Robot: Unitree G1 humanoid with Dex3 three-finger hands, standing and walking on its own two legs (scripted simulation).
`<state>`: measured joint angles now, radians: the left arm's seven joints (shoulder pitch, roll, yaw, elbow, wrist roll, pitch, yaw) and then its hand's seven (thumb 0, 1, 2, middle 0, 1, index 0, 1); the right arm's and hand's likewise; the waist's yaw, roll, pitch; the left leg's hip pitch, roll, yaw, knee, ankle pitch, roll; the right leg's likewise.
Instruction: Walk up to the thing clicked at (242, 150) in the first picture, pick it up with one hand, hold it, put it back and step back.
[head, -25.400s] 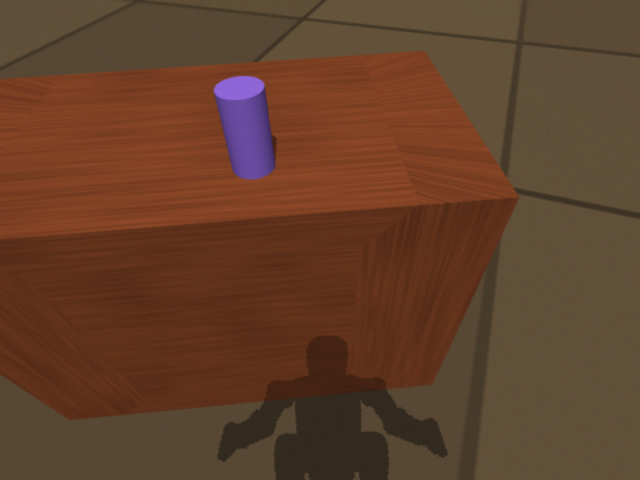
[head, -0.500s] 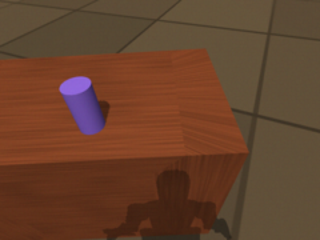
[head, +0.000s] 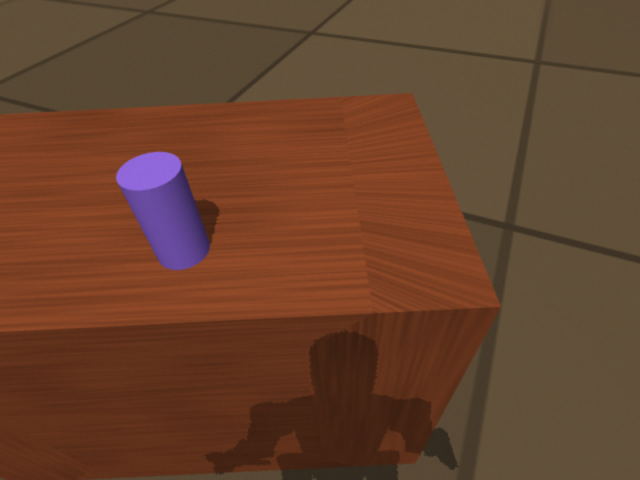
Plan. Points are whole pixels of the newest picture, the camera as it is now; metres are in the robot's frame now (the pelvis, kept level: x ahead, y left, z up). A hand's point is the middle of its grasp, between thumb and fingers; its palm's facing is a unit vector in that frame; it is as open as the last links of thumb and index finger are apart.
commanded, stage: home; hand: left
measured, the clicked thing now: (168, 214) +0.47 +0.23 +0.10
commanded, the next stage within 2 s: stand in 0.66 s
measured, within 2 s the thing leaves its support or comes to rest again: neither
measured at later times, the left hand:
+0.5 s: hand out of the picture +0.08 +0.25 -0.15, palm faces -0.04 -0.93 -0.36, open 17.6 cm
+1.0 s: hand out of the picture +0.08 +0.25 -0.15, palm faces -0.02 -0.93 -0.36, open 14.7 cm
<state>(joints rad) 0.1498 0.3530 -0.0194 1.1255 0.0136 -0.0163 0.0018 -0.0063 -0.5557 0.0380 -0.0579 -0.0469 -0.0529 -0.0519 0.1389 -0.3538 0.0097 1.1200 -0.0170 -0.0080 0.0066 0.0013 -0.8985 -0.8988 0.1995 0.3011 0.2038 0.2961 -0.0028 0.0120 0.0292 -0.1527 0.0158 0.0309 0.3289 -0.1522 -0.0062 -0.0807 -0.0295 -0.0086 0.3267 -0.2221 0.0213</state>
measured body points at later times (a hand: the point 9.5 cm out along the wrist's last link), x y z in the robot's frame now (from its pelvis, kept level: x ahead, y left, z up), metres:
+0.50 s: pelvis +0.01 +0.00 +0.00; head +0.02 -0.01 +0.45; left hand +0.08 +0.30 -0.13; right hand +0.08 -0.30 -0.14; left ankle +0.02 +0.12 -0.75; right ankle -0.03 -0.13 -0.75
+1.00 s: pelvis +0.01 -0.01 +0.00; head +0.02 -0.01 +0.45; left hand +0.08 +0.30 -0.13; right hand +0.09 -0.31 -0.14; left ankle +0.02 +0.12 -0.75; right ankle -0.03 -0.13 -0.75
